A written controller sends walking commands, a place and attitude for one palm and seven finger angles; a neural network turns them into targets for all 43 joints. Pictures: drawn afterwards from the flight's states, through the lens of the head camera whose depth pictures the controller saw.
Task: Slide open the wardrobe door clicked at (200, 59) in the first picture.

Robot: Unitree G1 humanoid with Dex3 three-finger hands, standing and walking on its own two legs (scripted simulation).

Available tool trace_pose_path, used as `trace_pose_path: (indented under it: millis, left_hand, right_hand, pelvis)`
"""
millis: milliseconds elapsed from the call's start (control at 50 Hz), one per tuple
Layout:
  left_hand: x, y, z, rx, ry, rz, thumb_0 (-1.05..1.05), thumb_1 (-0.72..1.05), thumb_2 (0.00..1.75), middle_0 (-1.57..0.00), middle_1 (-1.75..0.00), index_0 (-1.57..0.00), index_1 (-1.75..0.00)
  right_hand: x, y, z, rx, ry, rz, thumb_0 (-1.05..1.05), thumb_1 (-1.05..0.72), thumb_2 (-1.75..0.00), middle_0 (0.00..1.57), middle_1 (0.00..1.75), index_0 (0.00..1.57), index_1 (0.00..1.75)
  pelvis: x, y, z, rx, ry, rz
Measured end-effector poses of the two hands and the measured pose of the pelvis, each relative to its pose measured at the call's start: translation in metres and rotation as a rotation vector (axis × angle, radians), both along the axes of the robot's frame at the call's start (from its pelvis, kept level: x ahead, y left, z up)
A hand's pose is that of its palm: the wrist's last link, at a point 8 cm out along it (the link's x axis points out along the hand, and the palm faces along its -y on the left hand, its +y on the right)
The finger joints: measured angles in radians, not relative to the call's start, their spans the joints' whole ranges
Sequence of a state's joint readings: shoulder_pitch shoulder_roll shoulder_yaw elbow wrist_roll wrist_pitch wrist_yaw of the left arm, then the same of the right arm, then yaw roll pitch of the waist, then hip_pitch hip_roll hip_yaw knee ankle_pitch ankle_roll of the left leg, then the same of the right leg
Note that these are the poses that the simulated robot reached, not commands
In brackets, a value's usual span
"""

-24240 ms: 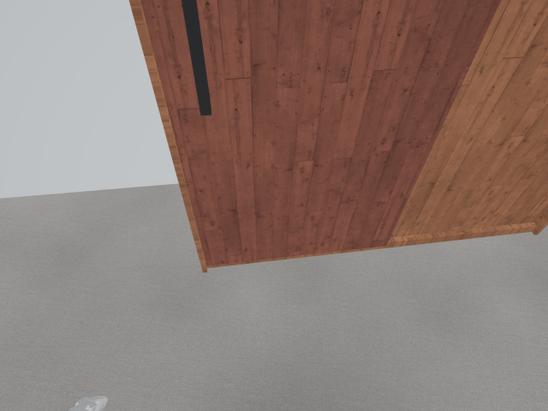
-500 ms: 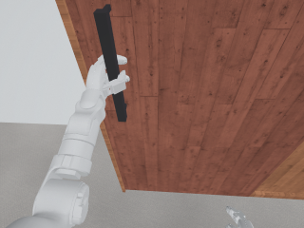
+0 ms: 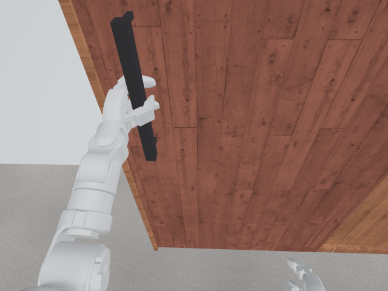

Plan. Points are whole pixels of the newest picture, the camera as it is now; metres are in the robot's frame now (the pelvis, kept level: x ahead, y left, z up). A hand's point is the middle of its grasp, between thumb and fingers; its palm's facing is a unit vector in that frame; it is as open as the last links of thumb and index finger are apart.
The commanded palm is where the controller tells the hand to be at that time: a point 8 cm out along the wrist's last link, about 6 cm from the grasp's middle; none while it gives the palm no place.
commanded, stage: grip the handle and tug to test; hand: left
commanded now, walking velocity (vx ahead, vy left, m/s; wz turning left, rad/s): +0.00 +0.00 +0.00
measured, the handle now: (142, 98) +0.45 +0.15 +0.19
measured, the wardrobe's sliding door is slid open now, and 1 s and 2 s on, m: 0.00 0.00 0.03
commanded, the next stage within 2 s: tug the door sideways, standing still in 0.20 s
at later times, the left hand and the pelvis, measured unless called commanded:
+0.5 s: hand (148, 110) +0.40 +0.12 +0.20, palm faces +0.03 -1.00 +0.00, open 5.8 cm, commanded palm +0.38 +0.15 +0.20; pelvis +0.03 +0.00 +0.00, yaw +1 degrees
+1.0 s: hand (149, 110) +0.40 +0.12 +0.20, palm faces +0.10 -0.99 -0.03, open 5.8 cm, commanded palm +0.38 +0.11 +0.20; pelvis -0.01 +0.01 +0.00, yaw +3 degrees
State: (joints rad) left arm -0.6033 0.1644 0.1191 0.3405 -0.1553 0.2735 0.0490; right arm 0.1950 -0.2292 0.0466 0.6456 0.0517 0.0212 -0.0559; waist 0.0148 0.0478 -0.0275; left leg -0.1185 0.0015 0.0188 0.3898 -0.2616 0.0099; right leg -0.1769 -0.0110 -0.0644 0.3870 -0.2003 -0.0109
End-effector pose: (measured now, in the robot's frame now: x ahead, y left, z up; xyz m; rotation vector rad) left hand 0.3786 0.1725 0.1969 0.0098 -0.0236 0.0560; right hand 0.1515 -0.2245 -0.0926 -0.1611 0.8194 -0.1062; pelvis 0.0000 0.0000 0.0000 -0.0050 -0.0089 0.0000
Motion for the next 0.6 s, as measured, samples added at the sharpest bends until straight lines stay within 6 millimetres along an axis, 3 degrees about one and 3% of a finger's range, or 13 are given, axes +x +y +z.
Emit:
trace_pose_path:
  millis: [200, 380, 600]
  left_hand:
    - [-0.001, 0.000, -0.001, 0.000, -0.020, -0.019, 0.00, 0.73, 0.77, -0.37, -1.40, -0.31, -1.40]
    - [-0.001, 0.001, -0.001, -0.001, -0.018, -0.037, 0.00, 0.73, 0.76, -0.36, -1.40, -0.31, -1.40]
    - [-0.001, 0.000, 0.001, 0.003, 0.010, 0.009, 0.01, 0.70, 0.84, -0.39, -1.40, -0.37, -1.40]
  right_hand:
    - [0.012, -0.002, 0.005, 0.016, -0.021, -0.032, 0.01, -0.90, -0.90, 0.20, 0.30, 0.20, 0.30]
    - [0.035, -0.003, 0.007, -0.001, -0.015, -0.019, 0.01, -0.90, -0.90, 0.20, 0.30, 0.20, 0.30]
    - [0.058, 0.019, 0.005, -0.008, -0.020, 0.081, 0.01, -0.90, -0.90, 0.20, 0.30, 0.20, 0.30]
  pelvis:
    - [0.015, 0.002, 0.000, -0.003, 0.010, -0.029]
    - [0.031, 0.004, -0.001, -0.007, 0.025, -0.025]
    - [0.025, 0.006, -0.003, -0.007, 0.019, 0.027]
